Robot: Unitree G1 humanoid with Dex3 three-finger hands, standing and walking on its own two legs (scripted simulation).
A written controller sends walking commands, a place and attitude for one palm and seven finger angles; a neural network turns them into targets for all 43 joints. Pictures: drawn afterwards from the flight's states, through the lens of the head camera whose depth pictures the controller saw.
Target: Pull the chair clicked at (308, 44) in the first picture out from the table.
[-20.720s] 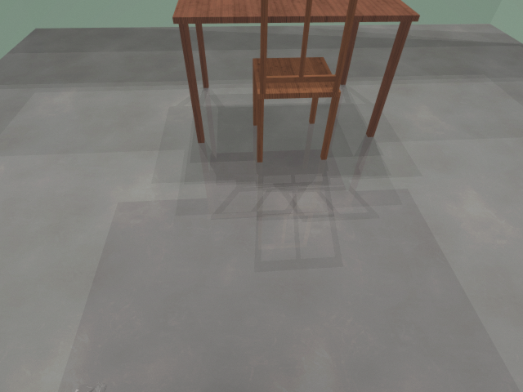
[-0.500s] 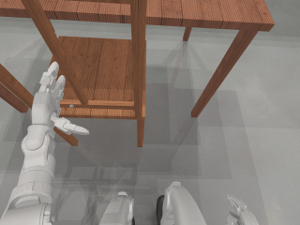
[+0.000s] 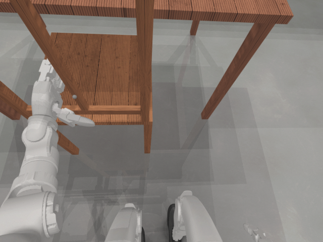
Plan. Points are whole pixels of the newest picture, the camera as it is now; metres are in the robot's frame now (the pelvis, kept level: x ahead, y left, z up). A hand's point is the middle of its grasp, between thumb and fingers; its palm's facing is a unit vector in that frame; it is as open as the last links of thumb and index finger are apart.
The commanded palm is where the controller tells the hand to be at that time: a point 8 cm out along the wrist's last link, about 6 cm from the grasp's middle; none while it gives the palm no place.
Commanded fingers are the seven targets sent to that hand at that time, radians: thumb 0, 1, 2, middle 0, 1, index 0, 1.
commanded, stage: push the fingers through the gap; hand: left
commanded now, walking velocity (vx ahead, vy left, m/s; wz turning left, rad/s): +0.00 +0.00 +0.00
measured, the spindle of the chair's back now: (62, 69) +0.50 +0.22 +0.06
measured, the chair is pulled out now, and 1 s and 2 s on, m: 0.00 0.00 0.02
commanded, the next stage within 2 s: hook a spindle and tug to test in 0.52 s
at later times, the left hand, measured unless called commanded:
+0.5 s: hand (75, 93) +0.46 +0.20 +0.02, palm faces +0.02 -1.00 -0.03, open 16.9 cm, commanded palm +0.44 +0.23 +0.02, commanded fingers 0.00 -0.50 0.30 -0.06 -0.08 -0.06 -0.08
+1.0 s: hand (79, 91) +0.47 +0.19 +0.02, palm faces +0.03 -1.00 -0.04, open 15.2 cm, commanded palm +0.44 +0.22 +0.02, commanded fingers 0.00 -0.22 0.42 -0.41 -1.18 -0.41 -1.18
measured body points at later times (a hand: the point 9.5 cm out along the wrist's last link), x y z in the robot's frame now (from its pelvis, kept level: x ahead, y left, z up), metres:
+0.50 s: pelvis +0.01 +0.00 +0.01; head +0.16 +0.03 +0.43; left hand +0.46 +0.25 +0.02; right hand +0.07 -0.26 -0.11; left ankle -0.01 +0.07 -0.62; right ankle +0.07 -0.11 -0.62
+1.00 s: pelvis +0.00 -0.01 +0.00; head +0.16 +0.01 +0.42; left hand +0.46 +0.24 +0.02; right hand +0.07 -0.27 -0.12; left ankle -0.01 +0.07 -0.62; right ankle +0.07 -0.11 -0.62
